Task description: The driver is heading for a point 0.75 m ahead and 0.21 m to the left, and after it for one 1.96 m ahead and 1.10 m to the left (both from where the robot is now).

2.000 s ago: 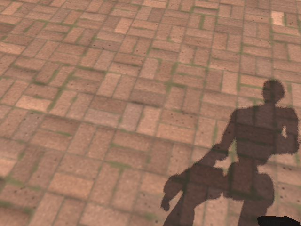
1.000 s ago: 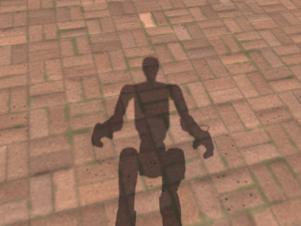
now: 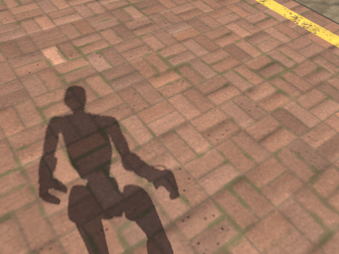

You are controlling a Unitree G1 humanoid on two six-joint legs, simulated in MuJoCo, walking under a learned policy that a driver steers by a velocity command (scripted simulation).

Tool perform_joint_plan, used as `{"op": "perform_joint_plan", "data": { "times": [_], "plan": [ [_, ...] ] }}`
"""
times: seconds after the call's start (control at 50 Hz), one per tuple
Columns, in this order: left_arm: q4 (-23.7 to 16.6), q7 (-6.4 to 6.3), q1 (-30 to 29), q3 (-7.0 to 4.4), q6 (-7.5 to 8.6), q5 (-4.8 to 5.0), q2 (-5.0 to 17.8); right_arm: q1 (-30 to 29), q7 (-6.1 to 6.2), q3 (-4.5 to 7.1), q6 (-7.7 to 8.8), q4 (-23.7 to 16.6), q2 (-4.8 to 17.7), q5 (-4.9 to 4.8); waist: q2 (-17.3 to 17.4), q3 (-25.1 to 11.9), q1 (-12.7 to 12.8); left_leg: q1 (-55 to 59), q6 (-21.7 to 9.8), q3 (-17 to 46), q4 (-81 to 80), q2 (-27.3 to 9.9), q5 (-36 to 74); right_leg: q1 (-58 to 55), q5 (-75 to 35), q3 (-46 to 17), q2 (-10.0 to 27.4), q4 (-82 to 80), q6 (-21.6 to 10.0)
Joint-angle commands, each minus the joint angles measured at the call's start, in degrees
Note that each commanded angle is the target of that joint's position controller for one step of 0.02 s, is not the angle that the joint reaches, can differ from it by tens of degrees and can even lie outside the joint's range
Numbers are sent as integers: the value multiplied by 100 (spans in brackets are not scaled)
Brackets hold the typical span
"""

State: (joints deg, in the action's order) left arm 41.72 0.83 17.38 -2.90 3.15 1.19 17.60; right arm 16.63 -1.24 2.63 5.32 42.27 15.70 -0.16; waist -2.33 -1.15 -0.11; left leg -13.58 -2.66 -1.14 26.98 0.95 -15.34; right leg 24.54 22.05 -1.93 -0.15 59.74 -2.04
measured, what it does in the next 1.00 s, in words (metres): walks ahead, turning left: right foot, then left foot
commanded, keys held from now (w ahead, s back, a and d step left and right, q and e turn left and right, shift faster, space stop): w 0.40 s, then w+q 0.60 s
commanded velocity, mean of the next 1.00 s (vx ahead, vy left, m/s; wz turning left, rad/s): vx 0.49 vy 0.00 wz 0.22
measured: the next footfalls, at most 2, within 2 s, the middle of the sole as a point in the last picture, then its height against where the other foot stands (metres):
right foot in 0.36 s outside the picture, level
left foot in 0.90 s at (138, 222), level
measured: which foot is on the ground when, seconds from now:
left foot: down 0.00-0.38, up 0.40-0.88, down 0.90-1.00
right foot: up 0.00-0.34, down 0.36-0.92, up 0.94-1.00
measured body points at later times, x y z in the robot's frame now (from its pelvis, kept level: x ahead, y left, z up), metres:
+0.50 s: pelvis +0.27 -0.05 +0.00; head +0.30 -0.06 +0.44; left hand +0.41 +0.21 -0.10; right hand +0.33 -0.33 -0.13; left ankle +0.17 +0.10 -0.65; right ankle +0.32 -0.14 -0.74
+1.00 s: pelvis +0.55 +0.03 -0.02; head +0.59 +0.05 +0.43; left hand +0.55 +0.32 -0.14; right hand +0.78 -0.19 -0.10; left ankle +0.61 +0.11 -0.74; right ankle +0.44 -0.16 -0.64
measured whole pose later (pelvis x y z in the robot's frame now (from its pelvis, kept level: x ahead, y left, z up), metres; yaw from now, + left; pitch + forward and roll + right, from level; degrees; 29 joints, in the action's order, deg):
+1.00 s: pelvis +0.55 +0.03 -0.02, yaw +17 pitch +1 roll -1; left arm 46.6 0.5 14.2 -2.7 5.2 0.9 17.2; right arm 10.6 -2.2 3.6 2.8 36.1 17.3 -0.9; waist 0.2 4.1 0.5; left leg -25.2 -5.5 -1.1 33.8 3.9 -10.0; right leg 17.0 25.3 -0.6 1.7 68.3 -0.4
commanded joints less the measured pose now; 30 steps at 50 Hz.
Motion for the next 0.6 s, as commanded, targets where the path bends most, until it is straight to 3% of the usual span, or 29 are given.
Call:
{"op": "perform_joint_plan", "data": {
  "times": [0.02,0.1,0.14,0.2,0.24,0.3,0.32,0.34,0.36,0.38,0.4,0.42,0.44,0.46,0.48,0.52,0.56,0.6],
  "plan": [
    [-627,37,-670,-147,185,-55,470,208,40,164,32,-276,795,40,853,461,-187,1280,-952,2103,-1803,-1533,-457,2194,-737,-208,575,139,55],
    [-682,46,-1024,-55,154,-86,196,313,94,170,13,-178,864,-9,699,458,-236,1032,-924,1115,-1955,-1225,1229,1864,-1657,66,521,-985,330],
    [-751,81,-1380,11,187,-77,52,453,127,184,-23,-82,937,-33,719,490,-357,894,-837,755,-1946,-1100,1578,1490,-2190,176,423,-1782,364],
    [-861,173,-1885,40,229,-19,40,763,152,210,-66,80,1042,-83,714,618,-524,905,-824,660,-1956,-1218,1530,1108,-2624,266,286,-2527,323],
    [-932,232,-2062,20,247,11,119,852,153,226,-105,176,1069,-119,736,699,-486,1201,-785,708,-1866,-1412,1682,1093,-2553,181,266,-2811,188],
    [-921,271,-1895,-63,268,-8,343,818,185,280,-185,249,1184,-131,807,504,-217,1741,-627,667,-1348,-1574,2995,666,-2010,236,119,-3050,-92],
    [-827,242,-1502,-139,258,-27,489,766,200,300,-218,248,1253,-124,881,184,30,1809,-557,561,-808,-1508,4045,52,-1844,384,-49,-3081,-224],
    [-583,185,-667,-270,237,-32,707,716,219,270,-263,233,1199,-104,825,-365,481,1584,-414,335,216,-1265,4715,-1115,-1923,524,-185,-3201,-411],
    [-363,112,358,-369,199,-62,998,745,243,168,-266,120,994,0,554,-1181,899,476,-233,237,1751,-1044,3572,-2943,-1950,-199,522,-2891,-708],
    [-257,104,780,-478,184,-159,1585,1499,195,-63,-162,-60,197,7,-1077,-2080,484,-1851,190,175,4068,44,-170,-4988,-572,-3135,2074,-3276,-1656],
    [-246,112,796,-344,182,-73,1049,1241,166,6,-29,39,626,-99,-1093,-2310,696,-2481,166,958,4805,118,-1662,-4924,141,-4306,2214,-4152,-1708],
    [-239,81,368,-251,173,-63,793,641,123,124,29,-128,977,-288,-749,-1198,660,-2995,115,901,5009,-205,-1358,-4150,78,-3286,2071,-4242,-1411],
    [-268,61,18,-208,169,-80,652,271,126,98,57,-208,955,-285,-242,-645,511,-2867,77,731,4751,-503,-848,-3276,-477,-2459,1848,-4332,-1227],
    [-248,72,-278,-171,185,-128,514,102,135,111,42,-223,884,-183,-34,-256,317,-2679,105,668,4388,-689,-487,-2529,-997,-1932,1626,-4513,-1133],
    [-247,79,-474,-130,235,-188,352,209,135,145,-37,-168,854,-151,-175,-136,107,-2328,115,731,4169,-867,-209,-2056,-1338,-1498,1431,-4704,-1054],
    [-141,87,-593,-159,341,-187,334,496,138,113,-204,-42,614,-166,-279,-60,-74,-1937,209,731,4039,-915,1,-1525,-1660,-998,1356,-5049,-1111],
    [4,72,-614,-194,419,-184,418,330,171,110,-302,-104,539,-146,-189,219,-122,-2153,305,802,3776,-921,291,-1275,-1940,-541,1360,-5291,-1114],
    [126,32,-537,-216,437,-201,482,28,185,116,-299,-210,529,-112,-94,374,-48,-2498,364,897,3262,-885,889,-1411,-2253,-157,1319,-5361,-1064]
  ]
}}
Keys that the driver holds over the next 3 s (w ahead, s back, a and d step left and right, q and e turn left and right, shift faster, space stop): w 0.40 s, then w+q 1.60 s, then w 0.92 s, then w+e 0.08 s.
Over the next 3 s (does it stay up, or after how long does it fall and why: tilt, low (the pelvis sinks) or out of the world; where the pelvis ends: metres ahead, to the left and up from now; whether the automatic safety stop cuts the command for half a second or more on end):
stays up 1.33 0.74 -0.01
